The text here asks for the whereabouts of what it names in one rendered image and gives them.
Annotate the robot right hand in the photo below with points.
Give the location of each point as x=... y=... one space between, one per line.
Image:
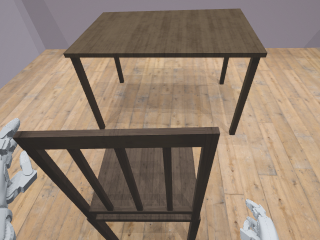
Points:
x=262 y=229

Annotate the table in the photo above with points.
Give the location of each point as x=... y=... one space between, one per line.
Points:
x=198 y=33

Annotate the chair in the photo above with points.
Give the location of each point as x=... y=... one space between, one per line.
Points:
x=146 y=175

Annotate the robot left forearm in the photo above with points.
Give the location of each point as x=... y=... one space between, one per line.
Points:
x=7 y=231

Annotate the robot left hand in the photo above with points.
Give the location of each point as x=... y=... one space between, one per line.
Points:
x=23 y=179

